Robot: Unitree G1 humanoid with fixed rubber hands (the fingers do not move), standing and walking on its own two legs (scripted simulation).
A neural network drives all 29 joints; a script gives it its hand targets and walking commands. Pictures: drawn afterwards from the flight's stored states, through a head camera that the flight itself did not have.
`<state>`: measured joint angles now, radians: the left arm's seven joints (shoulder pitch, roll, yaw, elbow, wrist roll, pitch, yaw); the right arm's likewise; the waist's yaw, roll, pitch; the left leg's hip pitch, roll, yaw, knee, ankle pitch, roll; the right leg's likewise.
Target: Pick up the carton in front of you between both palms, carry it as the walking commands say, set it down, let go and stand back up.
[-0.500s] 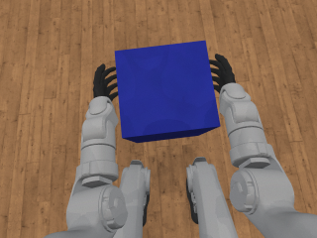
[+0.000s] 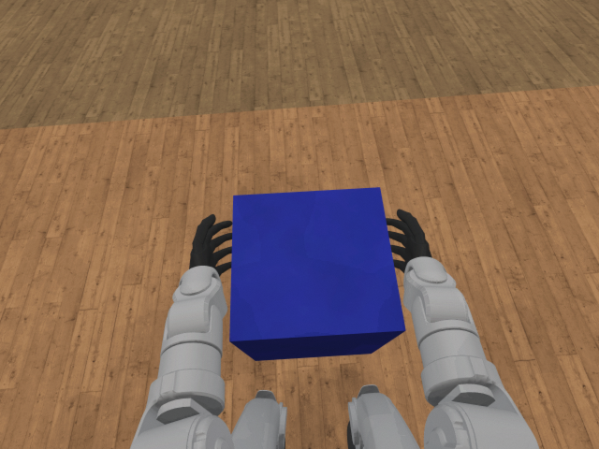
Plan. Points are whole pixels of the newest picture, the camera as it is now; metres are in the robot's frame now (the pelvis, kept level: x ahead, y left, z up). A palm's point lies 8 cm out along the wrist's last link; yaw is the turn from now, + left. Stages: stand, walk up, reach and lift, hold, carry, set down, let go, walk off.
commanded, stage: reach and lift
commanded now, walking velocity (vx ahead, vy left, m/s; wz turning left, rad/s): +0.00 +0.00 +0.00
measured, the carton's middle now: (310, 284) +0.37 +0.01 -0.11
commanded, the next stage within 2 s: hold in 1.50 s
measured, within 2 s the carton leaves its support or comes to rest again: neither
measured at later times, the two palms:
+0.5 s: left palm (163, 245) +0.33 +0.16 +0.12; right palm (455, 244) +0.33 -0.14 +0.11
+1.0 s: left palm (165, 237) +0.33 +0.15 +0.14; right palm (469, 238) +0.32 -0.15 +0.13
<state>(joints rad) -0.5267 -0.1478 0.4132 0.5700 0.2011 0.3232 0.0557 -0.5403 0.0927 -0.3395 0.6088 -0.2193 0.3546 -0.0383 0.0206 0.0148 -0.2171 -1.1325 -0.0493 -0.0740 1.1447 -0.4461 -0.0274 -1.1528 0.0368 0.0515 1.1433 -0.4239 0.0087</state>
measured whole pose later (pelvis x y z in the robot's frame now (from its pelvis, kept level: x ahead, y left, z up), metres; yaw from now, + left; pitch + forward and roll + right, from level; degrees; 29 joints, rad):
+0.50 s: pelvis +0.04 +0.01 +0.10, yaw +0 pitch +0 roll +0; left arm -0.26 -0.15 0.26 0.40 0.24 0.54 0.03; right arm -0.25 0.15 -0.24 0.39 -0.24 0.57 -0.03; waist -0.01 0.00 -0.09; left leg -0.26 -0.03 -0.08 0.52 -0.26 0.00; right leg -0.27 0.02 0.06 0.50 -0.23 0.01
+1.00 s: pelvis +0.02 +0.00 +0.10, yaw -1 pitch -5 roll +0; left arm -0.37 -0.18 0.34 0.40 0.33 0.59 -0.01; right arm -0.35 0.18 -0.31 0.38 -0.33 0.63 0.00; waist 0.00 0.01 0.02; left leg -0.15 -0.02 -0.08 0.45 -0.22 -0.01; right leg -0.17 0.02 0.07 0.45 -0.20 0.00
